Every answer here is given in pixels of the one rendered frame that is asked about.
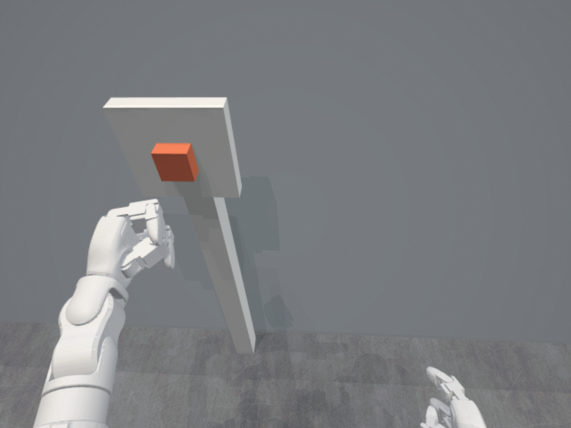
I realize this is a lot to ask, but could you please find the button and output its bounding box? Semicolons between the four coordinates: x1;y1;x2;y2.
151;143;199;182

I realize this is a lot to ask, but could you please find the left robot hand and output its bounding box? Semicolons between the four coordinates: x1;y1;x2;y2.
87;199;175;289

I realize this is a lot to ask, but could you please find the right robot hand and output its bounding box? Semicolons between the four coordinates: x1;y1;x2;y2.
420;366;486;428

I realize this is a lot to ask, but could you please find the robot left forearm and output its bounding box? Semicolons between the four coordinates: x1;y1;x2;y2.
33;275;128;428

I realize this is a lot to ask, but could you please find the panel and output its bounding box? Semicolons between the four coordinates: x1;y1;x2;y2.
103;97;256;354

